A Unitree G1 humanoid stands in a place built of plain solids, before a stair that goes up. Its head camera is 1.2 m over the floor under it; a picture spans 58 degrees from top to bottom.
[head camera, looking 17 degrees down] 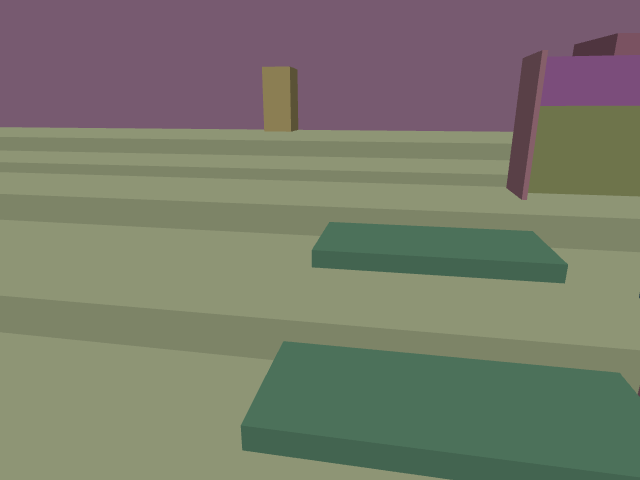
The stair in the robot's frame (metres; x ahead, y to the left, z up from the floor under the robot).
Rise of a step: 0.10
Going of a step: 0.58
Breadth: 1.32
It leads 10 degrees to the right of straight ahead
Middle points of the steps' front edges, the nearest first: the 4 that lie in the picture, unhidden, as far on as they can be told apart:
1.02 -0.40 0.24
1.54 -0.49 0.34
2.16 -0.60 0.45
2.78 -0.71 0.55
